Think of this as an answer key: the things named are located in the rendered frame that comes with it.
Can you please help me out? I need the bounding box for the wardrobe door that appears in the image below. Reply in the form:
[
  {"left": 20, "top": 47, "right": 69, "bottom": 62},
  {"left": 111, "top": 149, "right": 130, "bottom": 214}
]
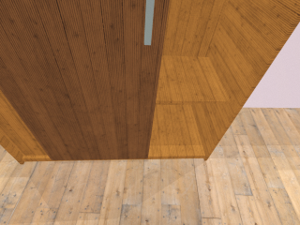
[
  {"left": 0, "top": 90, "right": 47, "bottom": 156},
  {"left": 0, "top": 0, "right": 170, "bottom": 160}
]

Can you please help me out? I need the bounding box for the handle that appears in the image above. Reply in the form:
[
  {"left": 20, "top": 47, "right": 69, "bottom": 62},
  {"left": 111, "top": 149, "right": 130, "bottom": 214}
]
[{"left": 143, "top": 0, "right": 155, "bottom": 46}]

